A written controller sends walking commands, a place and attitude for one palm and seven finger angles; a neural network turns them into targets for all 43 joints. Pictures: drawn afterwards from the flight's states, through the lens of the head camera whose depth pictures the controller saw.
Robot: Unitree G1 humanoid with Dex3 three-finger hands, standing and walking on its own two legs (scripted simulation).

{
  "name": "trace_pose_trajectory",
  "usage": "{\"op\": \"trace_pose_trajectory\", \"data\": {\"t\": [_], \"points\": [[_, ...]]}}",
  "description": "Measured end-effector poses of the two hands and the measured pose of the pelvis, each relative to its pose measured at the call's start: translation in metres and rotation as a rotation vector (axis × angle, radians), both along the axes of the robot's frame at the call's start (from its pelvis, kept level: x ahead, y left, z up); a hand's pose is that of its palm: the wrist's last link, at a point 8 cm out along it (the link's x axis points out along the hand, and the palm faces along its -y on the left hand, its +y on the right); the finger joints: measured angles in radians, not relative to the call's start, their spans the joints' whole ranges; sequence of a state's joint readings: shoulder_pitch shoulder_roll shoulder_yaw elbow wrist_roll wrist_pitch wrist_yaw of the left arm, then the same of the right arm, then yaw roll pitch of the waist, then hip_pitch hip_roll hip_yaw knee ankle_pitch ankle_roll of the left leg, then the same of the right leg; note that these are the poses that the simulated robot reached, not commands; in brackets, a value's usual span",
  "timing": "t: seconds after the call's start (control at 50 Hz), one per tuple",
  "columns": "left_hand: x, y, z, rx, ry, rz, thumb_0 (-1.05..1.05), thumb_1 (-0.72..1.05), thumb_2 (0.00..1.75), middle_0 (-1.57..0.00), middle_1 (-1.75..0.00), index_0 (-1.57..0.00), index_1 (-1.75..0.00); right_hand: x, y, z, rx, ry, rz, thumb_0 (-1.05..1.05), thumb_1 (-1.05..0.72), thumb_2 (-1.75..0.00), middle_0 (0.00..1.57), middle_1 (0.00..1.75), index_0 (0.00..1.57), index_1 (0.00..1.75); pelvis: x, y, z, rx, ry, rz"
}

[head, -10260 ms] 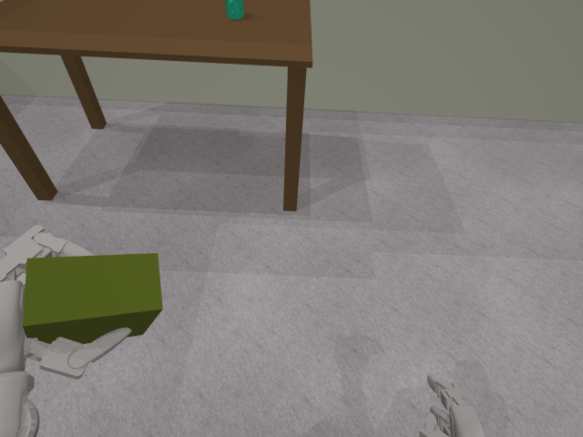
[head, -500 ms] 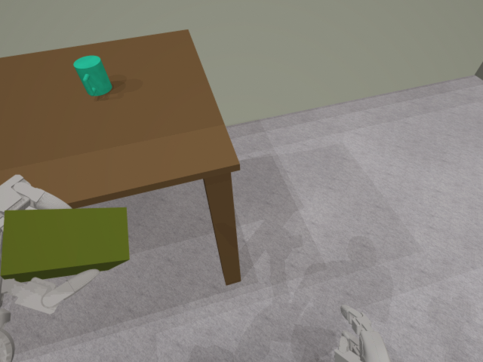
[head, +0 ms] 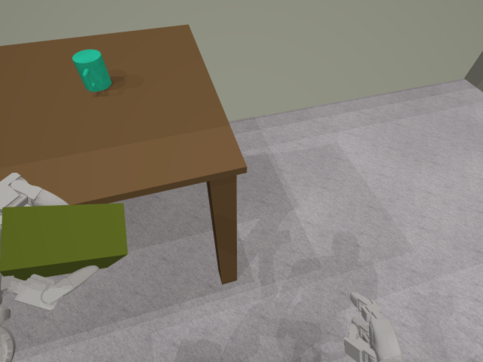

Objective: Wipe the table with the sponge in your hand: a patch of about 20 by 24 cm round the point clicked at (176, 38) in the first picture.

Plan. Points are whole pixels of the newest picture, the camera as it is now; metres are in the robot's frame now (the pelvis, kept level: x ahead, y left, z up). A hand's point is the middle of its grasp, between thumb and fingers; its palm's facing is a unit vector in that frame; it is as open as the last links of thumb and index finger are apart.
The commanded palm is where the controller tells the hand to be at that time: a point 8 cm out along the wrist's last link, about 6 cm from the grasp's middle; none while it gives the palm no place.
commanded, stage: come to a stop and stand still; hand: left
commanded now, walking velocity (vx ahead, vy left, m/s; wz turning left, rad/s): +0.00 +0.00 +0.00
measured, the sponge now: (81, 241) +0.23 +0.21 +0.15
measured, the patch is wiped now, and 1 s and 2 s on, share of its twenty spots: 0.00 0.00 0.00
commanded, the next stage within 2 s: look again from close up in 0.50 s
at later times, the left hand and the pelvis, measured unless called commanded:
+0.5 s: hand (45, 265) +0.19 +0.24 +0.16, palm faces +0.36 -0.85 -0.39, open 10.1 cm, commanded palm +0.14 +0.28 +0.18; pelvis -0.02 +0.00 +0.00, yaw +0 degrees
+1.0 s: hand (6, 252) +0.21 +0.30 +0.15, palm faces +0.34 -0.85 -0.40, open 10.1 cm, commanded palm +0.15 +0.32 +0.18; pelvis -0.02 +0.04 +0.01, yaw -1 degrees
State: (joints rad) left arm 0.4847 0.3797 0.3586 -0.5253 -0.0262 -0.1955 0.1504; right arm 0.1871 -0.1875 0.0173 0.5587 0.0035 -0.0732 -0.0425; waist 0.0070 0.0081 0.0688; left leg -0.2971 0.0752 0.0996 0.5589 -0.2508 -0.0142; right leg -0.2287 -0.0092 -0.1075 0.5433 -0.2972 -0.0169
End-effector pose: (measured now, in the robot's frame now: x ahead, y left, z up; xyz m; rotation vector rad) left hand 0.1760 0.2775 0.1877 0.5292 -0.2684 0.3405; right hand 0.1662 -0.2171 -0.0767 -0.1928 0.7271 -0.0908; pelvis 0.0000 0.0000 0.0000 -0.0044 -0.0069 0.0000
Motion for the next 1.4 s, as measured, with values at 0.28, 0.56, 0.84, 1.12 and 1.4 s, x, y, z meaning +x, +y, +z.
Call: {"op": "trace_pose_trajectory", "data": {"t": [0.28, 0.56, 0.84, 1.12, 1.4], "points": [[-0.014, 0.005, -0.013, -0.073, 0.038, 0.022, -0.01, -0.5, 1.0, -0.72, -1.37, -0.74, -1.35, -0.037, -0.005, -0.008, -0.031, 0.086, -0.033, 0.02, -0.9, -0.9, 0.2, 0.3, 0.2, 0.3, -0.011, 0.002, 0.003, -0.002, -0.008, 0.0], [-0.025, 0.002, -0.015, -0.091, 0.035, -0.006, -0.01, -0.5, 1.0, -0.72, -1.37, -0.74, -1.35, -0.042, -0.01, 0.003, -0.052, 0.026, -0.043, 0.02, -0.9, -0.9, 0.2, 0.3, 0.2, 0.3, -0.024, 0.004, 0.004, -0.013, -0.012, -0.007], [-0.007, 0.036, -0.012, -0.09, -0.024, -0.077, -0.01, -0.5, 1.01, -0.72, -1.37, -0.74, -1.35, -0.051, 0.02, 0.02, -0.039, -0.04, -0.021, 0.02, -0.9, -0.9, 0.2, 0.3, 0.2, 0.3, -0.03, 0.034, 0.007, -0.013, -0.016, -0.048], [0.003, 0.07, -0.011, -0.085, -0.071, 0.004, -0.01, -0.5, 1.01, -0.72, -1.37, -0.74, -1.35, -0.007, 0.057, 0.02, -0.058, -0.026, 0.1, 0.02, -0.9, -0.9, 0.2, 0.3, 0.21, 0.3, -0.004, 0.051, 0.006, -0.025, 0.003, -0.027], [0.054, 0.068, -0.01, -0.04, -0.045, -0.09, -0.01, -0.5, 1.01, -0.72, -1.37, -0.74, -1.35, 0.036, 0.053, 0.02, -0.051, -0.073, 0.012, 0.01, -0.9, -0.9, 0.2, 0.3, 0.21, 0.3, 0.029, 0.067, -0.004, -0.018, 0.014, -0.058]]}}
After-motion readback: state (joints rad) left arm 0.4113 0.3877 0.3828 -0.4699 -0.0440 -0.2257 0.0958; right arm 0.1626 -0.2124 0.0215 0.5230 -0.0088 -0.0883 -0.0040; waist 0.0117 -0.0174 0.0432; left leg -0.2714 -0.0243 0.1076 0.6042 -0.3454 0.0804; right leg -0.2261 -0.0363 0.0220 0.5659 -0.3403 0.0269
